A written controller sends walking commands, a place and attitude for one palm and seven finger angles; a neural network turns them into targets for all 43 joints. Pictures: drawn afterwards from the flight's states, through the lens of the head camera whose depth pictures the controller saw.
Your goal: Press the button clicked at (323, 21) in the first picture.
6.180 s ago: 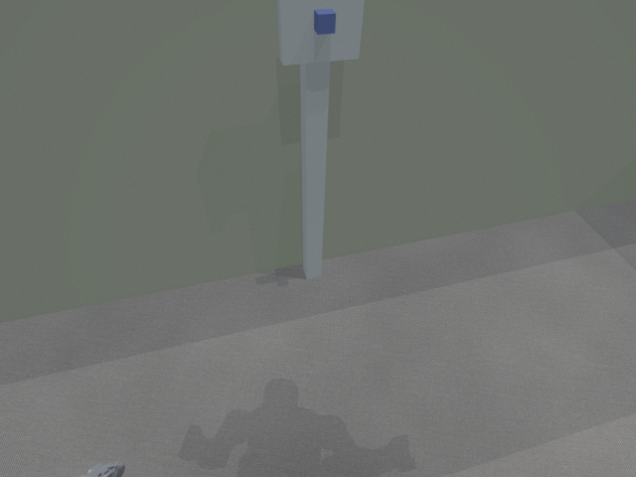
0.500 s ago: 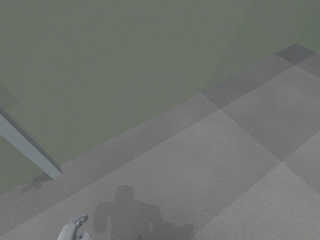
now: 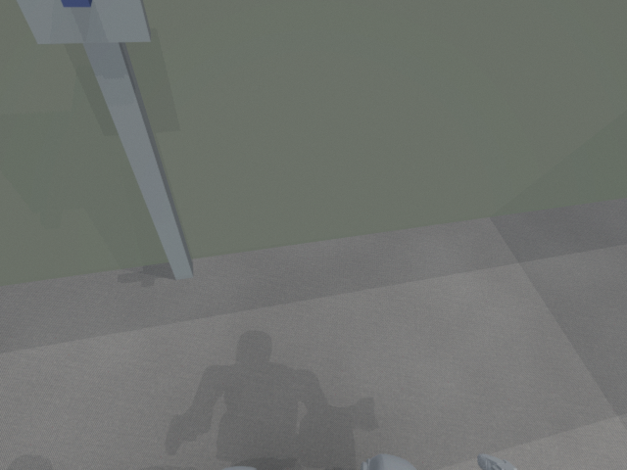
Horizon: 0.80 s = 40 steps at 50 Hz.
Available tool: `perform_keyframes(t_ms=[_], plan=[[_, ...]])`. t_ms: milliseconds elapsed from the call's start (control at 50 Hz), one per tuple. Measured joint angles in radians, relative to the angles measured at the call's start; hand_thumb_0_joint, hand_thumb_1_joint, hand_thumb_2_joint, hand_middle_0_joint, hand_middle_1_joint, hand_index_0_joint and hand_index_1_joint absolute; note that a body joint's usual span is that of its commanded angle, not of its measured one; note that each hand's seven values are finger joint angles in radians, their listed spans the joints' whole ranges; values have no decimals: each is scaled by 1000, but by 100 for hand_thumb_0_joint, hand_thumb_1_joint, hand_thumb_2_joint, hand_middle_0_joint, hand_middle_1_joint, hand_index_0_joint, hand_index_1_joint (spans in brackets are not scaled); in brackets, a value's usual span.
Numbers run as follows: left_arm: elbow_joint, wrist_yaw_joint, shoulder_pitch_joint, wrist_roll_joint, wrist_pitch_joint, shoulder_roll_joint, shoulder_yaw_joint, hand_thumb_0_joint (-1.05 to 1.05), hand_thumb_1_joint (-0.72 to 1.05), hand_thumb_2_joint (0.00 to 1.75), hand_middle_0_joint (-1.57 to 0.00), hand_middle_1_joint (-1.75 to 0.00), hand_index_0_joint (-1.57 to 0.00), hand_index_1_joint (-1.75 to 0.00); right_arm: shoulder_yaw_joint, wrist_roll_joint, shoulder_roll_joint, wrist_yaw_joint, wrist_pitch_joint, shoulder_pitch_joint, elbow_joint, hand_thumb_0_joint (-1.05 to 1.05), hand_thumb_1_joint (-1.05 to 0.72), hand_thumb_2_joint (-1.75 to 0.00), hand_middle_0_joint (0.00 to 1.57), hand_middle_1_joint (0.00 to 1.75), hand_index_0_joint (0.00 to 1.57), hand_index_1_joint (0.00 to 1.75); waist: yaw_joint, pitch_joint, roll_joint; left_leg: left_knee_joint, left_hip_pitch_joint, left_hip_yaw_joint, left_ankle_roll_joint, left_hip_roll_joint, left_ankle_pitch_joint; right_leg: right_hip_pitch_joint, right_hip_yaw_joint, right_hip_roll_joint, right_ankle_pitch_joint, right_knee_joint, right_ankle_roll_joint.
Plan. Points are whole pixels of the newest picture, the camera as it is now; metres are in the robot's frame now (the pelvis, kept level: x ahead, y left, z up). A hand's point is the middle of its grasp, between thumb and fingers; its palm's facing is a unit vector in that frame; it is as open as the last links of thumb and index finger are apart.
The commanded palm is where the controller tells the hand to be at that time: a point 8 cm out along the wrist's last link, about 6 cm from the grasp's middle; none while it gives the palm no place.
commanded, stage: turn to face it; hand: left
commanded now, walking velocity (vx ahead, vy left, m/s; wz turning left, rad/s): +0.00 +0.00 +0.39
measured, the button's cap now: out of the picture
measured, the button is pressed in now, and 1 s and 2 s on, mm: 0 0 0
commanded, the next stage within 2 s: take the last steps up to it in 0.38 s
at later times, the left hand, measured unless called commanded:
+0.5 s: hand out of the picture +0.06 +0.16 -0.14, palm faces +0.20 -0.95 -0.26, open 7.4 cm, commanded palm none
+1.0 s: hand out of the picture -0.10 +0.18 -0.17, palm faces +0.32 -0.93 -0.15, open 7.4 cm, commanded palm none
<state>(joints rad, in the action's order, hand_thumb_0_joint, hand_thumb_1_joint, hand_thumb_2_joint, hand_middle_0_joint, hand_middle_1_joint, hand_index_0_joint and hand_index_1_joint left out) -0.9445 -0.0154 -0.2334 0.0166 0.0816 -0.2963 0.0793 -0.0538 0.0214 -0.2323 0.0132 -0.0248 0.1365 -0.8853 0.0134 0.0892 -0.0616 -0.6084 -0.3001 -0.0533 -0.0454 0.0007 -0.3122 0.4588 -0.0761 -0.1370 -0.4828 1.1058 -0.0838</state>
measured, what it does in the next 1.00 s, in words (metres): steps on the spot: right foot, then left foot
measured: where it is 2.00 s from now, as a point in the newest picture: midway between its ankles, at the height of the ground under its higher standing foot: (278, 427)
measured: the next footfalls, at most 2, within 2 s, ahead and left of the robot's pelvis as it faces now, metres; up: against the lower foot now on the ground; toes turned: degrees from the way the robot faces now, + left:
right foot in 0.38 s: +0.05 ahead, -0.13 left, +0.00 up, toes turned +5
left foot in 0.86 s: +0.02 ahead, +0.13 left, +0.00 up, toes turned +23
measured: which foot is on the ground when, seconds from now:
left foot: down 0.00-0.40, up 0.42-0.84, down 0.86-1.00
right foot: up 0.00-0.36, down 0.38-0.88, up 0.90-1.00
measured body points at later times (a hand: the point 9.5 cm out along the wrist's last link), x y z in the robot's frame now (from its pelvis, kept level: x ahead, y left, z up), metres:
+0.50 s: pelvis +0.00 -0.04 +0.01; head +0.01 -0.06 +0.46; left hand +0.05 +0.21 -0.12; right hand +0.07 -0.27 -0.16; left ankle -0.03 +0.09 -0.68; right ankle +0.01 -0.13 -0.73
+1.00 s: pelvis +0.03 +0.03 +0.01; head +0.02 +0.05 +0.46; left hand -0.11 +0.23 -0.15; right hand +0.15 -0.18 -0.13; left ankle -0.01 +0.12 -0.73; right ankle +0.04 -0.10 -0.67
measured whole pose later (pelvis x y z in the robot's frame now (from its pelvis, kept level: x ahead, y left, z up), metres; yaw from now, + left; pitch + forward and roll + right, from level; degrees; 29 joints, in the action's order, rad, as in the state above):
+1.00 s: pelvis +0.03 +0.03 +0.01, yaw +14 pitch -2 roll -1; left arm -1.17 0.01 -0.44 0.03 0.03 -0.18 0.04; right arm -0.04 0.02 -0.16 -0.02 0.05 0.24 -1.01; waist 0.03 0.01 -0.03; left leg -0.46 -0.13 -0.15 -0.03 -0.04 -0.30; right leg 0.38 -0.10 -0.09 -0.41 1.00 -0.01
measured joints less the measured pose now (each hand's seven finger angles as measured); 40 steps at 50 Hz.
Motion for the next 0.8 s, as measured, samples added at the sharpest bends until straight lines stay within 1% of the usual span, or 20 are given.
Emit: perform_keyframes(t_ms=[60,120,180,300,340,360,380,400,420,440,460,480,520,540,580,640,700,740,800], plan=[[2,5,10,-1,-9,1,-2,1,91,90,-20,-30,-20,-30,11,-1,10,-8,3,9,-3,1,-91,-89,20,30,20,30,-1,-6,11,80,35,22,-9,14,48,29,19,18,67,21,-6],[12,6,22,-2,-15,12,-7,1,91,90,-20,-30,-20,-29,17,-1,20,-9,2,23,-10,1,-91,-89,20,30,20,30,-4,-16,24,131,56,44,-15,27,78,25,30,32,92,-22,-11],[19,4,36,-3,-17,27,-12,1,91,90,-20,-30,-20,-30,20,0,31,-9,-1,39,-20,1,-91,-89,20,30,20,30,-11,-26,34,153,66,65,-16,40,94,3,39,45,85,-85,-11],[30,-1,68,-8,-23,69,-28,1,91,90,-20,-30,-20,-30,16,6,42,-11,-11,71,-47,1,-91,-89,20,30,21,30,-35,-36,59,146,57,101,-4,58,99,-80,42,81,48,-266,6],[35,-2,74,-11,-32,85,-35,1,91,90,-20,-30,-20,-30,13,6,40,-11,-15,82,-57,1,-91,-89,20,30,21,30,-42,-39,70,130,45,113,6,63,96,-125,40,97,75,-362,14],[37,-3,75,-12,-39,92,-38,1,91,90,-20,-30,-20,-30,11,5,39,-11,-16,89,-62,1,-91,-89,20,30,20,30,-43,-42,74,117,36,118,12,67,91,-156,36,102,113,-429,18],[41,-3,72,-13,-47,96,-42,1,91,90,-20,-30,-20,-30,9,2,38,-11,-17,97,-67,1,-91,-89,20,30,20,30,-43,-47,73,98,24,122,19,73,84,-193,33,104,166,-514,22],[40,-6,71,-10,-57,105,-45,1,91,90,-20,-30,-20,-30,5,-3,33,-10,-17,103,-73,1,-91,-89,20,30,20,30,-40,-49,84,67,8,129,28,72,71,-213,25,110,178,-557,49],[37,-7,71,-6,-63,116,-49,1,91,90,-20,-30,-20,-30,0,-6,27,-10,-21,104,-80,1,-91,-89,20,30,20,30,-42,-46,101,12,-13,135,37,67,8,-214,13,117,179,-553,77],[36,-7,66,-4,-67,123,-53,1,91,90,-20,-30,-20,-30,-5,-5,24,-11,-29,108,-85,1,-91,-89,20,30,20,30,-43,-46,105,-68,-41,131,46,69,-71,-215,3,114,176,-546,98],[36,-7,59,-3,-68,129,-55,1,91,90,-20,-30,-20,-30,-9,-3,23,-11,-38,111,-90,1,-91,-89,20,30,20,30,-42,-48,103,-165,-71,123,52,72,-122,-219,-5,108,175,-547,111],[34,-8,51,-2,-69,134,-57,1,91,90,-20,-30,-20,-30,-13,-2,20,-9,-45,112,-96,1,-91,-89,20,30,20,30,-40,-48,102,-262,-100,114,58,69,-139,-228,-12,102,179,-556,118],[24,-8,36,-1,-68,142,-58,1,91,90,-20,-30,-20,-30,-20,0,12,-5,-51,113,-107,1,-91,-89,20,30,20,30,-38,-49,104,-410,-140,100,70,50,-115,-245,-25,96,191,-581,122],[17,-7,28,0,-69,145,-58,1,90,90,-20,-30,-20,-30,-23,2,9,-3,-51,115,-111,1,-91,-89,20,30,20,30,-39,-50,105,-454,-150,96,76,36,-93,-254,-33,94,197,-594,121],[1,-6,9,1,-75,149,-57,1,90,90,-20,-30,-20,-30,-26,7,4,1,-49,123,-120,1,-91,-89,20,30,20,30,-37,-55,104,-489,-154,86,87,6,-55,-270,-50,89,206,-619,119],[-23,-7,-27,5,-92,143,-48,1,92,90,-20,-30,-21,-30,-25,12,3,8,-45,133,-136,1,-91,-89,20,30,20,30,-22,-66,92,-439,-129,66,95,-35,-37,-292,-70,79,217,-653,116],[-53,0,-72,11,-107,134,-47,1,92,90,-20,-30,-20,-30,-21,13,4,13,-39,129,-149,1,-91,-89,19,30,20,30,0,-73,78,-322,-91,41,92,-60,-49,-310,-84,67,224,-681,108],[-78,4,-104,14,-111,127,-46,1,91,90,-20,-30,-20,-30,-17,11,7,15,-31,118,-152,1,-91,-89,19,30,20,30,16,-76,69,-231,-64,23,84,-65,-64,-319,-90,58,225,-692,100],[-121,7,-154,15,-108,116,-44,1,91,90,-20,-30,-20,-30,-7,7,16,15,-15,93,-148,1,-91,-89,19,30,20,30,41,-79,54,-93,-14,-8,69,-61,-71,-328,-95,46,215,-689,81]])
